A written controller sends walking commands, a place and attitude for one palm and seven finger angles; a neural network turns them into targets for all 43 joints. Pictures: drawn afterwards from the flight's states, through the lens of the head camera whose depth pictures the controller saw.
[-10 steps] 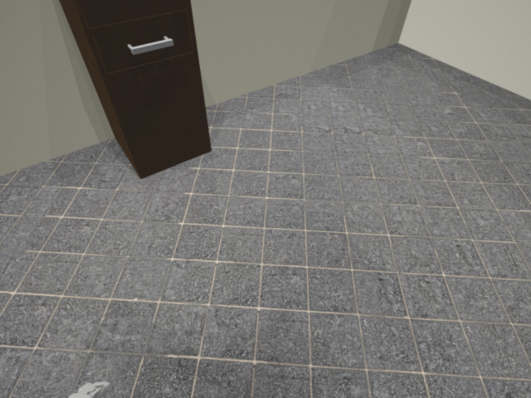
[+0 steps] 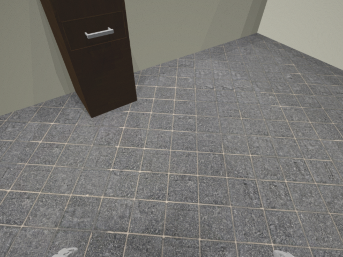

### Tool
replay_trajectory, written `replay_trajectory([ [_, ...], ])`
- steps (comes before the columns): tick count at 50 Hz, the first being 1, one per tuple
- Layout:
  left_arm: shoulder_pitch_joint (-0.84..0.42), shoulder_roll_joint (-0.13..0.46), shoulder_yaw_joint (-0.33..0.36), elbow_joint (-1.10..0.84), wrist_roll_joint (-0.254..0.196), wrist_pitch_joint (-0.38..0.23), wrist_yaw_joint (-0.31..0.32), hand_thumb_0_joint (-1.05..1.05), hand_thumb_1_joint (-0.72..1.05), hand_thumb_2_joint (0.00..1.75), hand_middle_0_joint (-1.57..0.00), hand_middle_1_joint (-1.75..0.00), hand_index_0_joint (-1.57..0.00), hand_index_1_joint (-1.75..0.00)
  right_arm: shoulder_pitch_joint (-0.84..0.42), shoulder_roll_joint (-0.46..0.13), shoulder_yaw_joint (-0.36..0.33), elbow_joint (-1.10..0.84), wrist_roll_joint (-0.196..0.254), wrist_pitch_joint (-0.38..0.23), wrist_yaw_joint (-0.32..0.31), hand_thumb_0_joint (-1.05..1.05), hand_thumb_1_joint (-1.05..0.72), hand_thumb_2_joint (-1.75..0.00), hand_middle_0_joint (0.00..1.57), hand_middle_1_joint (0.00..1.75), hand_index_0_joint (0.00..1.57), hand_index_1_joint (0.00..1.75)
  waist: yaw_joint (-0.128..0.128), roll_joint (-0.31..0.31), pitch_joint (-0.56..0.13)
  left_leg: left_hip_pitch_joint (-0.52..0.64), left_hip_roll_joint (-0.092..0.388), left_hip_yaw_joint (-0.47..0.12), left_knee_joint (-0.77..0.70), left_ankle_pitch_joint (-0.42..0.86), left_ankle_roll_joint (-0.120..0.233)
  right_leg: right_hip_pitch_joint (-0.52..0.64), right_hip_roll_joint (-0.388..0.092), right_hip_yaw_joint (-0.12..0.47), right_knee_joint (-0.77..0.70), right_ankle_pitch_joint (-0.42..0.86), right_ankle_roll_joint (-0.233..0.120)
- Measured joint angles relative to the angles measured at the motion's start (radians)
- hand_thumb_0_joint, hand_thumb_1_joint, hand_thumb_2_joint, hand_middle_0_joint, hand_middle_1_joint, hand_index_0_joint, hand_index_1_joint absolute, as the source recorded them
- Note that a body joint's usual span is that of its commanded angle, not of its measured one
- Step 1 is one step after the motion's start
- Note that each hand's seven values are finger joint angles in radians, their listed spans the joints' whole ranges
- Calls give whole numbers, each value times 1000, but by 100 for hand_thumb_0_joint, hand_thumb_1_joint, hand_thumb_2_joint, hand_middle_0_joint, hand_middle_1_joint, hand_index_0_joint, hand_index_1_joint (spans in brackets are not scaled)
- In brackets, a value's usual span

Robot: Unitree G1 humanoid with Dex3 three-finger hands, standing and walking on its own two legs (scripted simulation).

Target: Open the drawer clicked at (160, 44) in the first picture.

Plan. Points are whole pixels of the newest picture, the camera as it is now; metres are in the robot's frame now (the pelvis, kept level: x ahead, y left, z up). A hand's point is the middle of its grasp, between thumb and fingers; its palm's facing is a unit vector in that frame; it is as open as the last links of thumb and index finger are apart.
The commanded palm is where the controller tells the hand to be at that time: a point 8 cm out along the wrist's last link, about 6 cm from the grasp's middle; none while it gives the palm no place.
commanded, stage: stand and wait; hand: left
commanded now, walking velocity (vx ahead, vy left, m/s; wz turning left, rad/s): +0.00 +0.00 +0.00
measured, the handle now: (99, 32) +1.39 +0.56 -0.08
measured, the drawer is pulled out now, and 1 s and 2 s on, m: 0.00 0.00 0.00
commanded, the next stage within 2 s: look at it before walking up in 0.62 s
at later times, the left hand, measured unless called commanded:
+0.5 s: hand out of the picture +0.06 +0.24 -0.15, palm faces -0.03 -0.94 -0.33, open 7.4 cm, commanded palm none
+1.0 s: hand out of the picture +0.05 +0.24 -0.15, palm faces -0.03 -0.95 -0.32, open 7.4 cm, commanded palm none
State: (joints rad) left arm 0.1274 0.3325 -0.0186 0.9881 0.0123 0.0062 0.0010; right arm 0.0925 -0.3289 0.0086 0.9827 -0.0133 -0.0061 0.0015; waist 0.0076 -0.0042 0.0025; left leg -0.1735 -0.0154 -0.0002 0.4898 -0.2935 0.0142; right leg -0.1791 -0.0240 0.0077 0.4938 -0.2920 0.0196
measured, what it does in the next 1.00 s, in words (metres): stands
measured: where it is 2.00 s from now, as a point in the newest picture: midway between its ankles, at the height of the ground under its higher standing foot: outside the picture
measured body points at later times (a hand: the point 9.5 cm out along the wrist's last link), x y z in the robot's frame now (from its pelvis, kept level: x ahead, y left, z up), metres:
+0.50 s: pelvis -0.01 -0.01 +0.01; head -0.01 +0.00 +0.46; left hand +0.06 +0.29 -0.13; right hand +0.06 -0.30 -0.13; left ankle -0.02 +0.11 -0.74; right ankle -0.02 -0.13 -0.74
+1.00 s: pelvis -0.02 -0.01 +0.01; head -0.02 -0.01 +0.46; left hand +0.06 +0.28 -0.13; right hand +0.06 -0.30 -0.12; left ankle -0.02 +0.11 -0.74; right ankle -0.02 -0.13 -0.74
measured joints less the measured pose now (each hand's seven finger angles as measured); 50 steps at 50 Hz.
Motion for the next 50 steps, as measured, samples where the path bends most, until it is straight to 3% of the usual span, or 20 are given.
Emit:
replay_trajectory([
  [21, 25, 8, 8, 80, -1, -1, -1, 1, 90, 90, -21, -30, -20, -30, 33, -10, -7, 99, 7, 7, -1, 1, -91, -90, 21, 30, 20, 30, -2, -2, 32, 27, 11, -3, -69, 53, -10, 28, 10, -3, -73, 55, -8],
  [50, 11, 2, 5, 99, 1, -11, -2, 1, 90, 90, -21, -30, -20, -30, 28, -4, -5, 127, 8, 0, 4, 0, -91, -90, 21, 30, 20, 30, -4, -1, 26, 31, 15, -3, -106, 85, -14, 32, 14, -3, -109, 87, -11],
])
